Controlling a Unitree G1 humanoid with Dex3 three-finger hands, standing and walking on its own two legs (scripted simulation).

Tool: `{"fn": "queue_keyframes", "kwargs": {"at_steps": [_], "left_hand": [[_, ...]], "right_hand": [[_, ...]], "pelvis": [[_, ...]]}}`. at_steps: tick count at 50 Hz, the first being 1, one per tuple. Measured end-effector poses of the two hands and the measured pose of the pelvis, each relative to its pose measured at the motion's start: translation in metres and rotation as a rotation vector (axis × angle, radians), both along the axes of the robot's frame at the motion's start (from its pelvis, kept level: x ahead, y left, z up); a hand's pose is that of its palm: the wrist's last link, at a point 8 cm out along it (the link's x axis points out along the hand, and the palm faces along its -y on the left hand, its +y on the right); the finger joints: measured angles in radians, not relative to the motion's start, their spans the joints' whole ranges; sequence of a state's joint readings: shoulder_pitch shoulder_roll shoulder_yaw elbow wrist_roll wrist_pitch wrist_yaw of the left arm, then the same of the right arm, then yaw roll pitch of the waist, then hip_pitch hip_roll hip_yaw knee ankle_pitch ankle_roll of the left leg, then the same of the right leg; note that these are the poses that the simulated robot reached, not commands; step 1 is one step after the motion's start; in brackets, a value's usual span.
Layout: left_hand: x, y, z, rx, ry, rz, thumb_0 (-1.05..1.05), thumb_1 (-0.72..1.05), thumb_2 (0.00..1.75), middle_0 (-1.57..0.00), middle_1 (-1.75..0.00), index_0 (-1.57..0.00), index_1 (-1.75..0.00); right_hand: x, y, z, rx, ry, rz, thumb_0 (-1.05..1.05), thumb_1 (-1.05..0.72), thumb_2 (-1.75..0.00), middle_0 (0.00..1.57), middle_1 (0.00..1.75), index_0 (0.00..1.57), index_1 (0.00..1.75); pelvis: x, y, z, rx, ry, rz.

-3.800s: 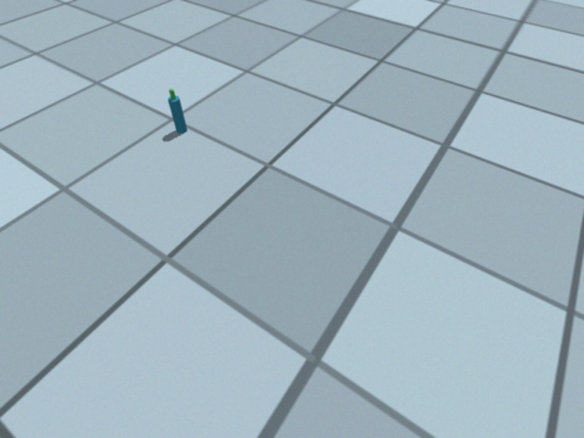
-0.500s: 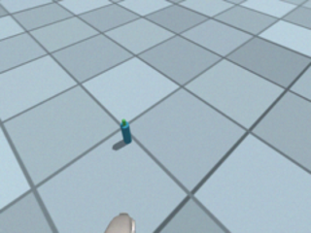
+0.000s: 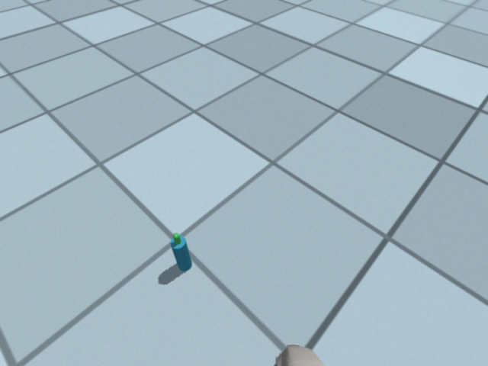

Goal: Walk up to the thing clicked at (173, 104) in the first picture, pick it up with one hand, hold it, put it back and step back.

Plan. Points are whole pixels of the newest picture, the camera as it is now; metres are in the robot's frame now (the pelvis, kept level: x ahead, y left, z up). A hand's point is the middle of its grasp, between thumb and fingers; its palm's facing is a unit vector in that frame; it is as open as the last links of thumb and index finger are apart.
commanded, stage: walk up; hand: left
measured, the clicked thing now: (180, 250) +0.64 +0.23 -0.63
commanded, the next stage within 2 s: none
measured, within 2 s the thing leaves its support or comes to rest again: neither
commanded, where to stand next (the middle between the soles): +0.33 +0.01 m, yaw +1 degrees
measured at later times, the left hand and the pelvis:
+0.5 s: hand out of the picture +0.15 +0.28 -0.14, palm faces +0.03 -0.92 -0.39, open 7.4 cm; pelvis +0.14 -0.01 +0.00, yaw +3 degrees
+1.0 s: hand (99, 320) +0.24 +0.28 -0.15, palm faces -0.04 -0.91 -0.41, open 7.4 cm; pelvis +0.19 +0.01 -0.01, yaw +0 degrees
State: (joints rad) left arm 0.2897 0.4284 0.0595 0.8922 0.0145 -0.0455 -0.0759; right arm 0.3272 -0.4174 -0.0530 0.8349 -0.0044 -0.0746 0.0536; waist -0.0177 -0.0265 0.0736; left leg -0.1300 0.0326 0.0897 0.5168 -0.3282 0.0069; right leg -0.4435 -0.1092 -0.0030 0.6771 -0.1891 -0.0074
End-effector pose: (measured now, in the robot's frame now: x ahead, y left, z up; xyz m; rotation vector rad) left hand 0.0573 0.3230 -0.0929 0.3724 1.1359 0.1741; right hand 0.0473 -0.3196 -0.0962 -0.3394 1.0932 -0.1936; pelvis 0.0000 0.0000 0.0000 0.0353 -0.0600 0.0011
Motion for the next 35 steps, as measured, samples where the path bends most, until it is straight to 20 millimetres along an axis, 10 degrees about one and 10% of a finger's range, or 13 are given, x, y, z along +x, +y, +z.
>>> {"fn": "queue_keyframes", "kwargs": {"at_steps": [6,14,28,35], "left_hand": [[0.036,-0.022,0.009,0.067,-0.049,0.024,0.01,0.91,0.9,-0.2,-0.3,-0.2,-0.3],[0.041,-0.038,0.026,0.066,0.019,0.07,0.01,0.9,0.9,-0.21,-0.3,-0.2,-0.3],[0.103,0.008,-0.026,0.0,0.044,0.098,0.01,0.9,0.9,-0.21,-0.3,-0.2,-0.3],[0.155,0.014,-0.026,-0.029,0.033,0.059,0.01,0.91,0.9,-0.2,-0.3,-0.2,-0.3]], "right_hand": [[0.042,-0.027,-0.033,0.024,0.069,0.007,0.01,-0.9,-0.9,0.2,0.3,0.2,0.3],[0.114,-0.022,-0.02,0.071,0.031,0.045,0.01,-0.9,-0.9,0.2,0.3,0.2,0.3],[0.223,0.017,0.002,-0.026,-0.026,0.112,0.01,-0.9,-0.9,0.2,0.3,0.2,0.3],[0.235,0.037,0.018,-0.04,-0.05,0.069,0.01,-0.9,-0.9,0.2,0.3,0.2,0.3]], "pelvis": [[0.043,-0.027,-0.012,-0.022,0.0,0.014],[0.082,-0.032,0.008,-0.014,0.0,0.003],[0.161,0.008,-0.012,-0.034,-0.004,0.045],[0.182,0.022,-0.001,-0.057,-0.009,0.038]]}}
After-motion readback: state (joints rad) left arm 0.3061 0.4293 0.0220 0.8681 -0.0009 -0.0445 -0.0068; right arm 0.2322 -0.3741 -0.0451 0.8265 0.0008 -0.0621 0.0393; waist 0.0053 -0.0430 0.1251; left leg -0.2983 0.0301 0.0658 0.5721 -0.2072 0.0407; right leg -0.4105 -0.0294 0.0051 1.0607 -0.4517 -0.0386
